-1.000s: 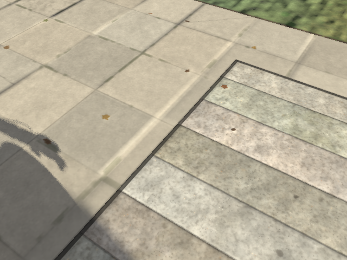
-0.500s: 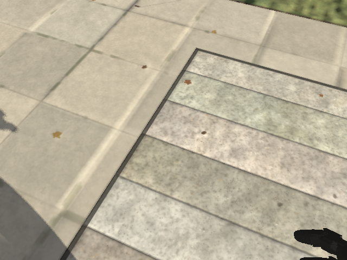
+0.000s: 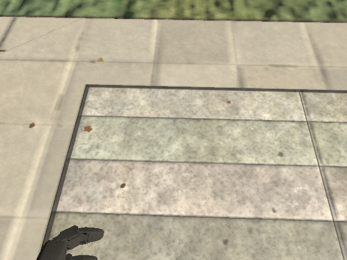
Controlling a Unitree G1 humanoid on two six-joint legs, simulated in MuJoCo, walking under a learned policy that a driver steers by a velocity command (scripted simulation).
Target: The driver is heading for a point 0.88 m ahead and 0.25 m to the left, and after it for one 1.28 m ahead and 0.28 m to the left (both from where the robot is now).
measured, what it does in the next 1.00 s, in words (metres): walks ahead, turning left: left foot, then right foot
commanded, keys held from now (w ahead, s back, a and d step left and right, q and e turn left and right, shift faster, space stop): w+q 0.68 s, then q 0.26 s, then no key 0.04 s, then e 0.02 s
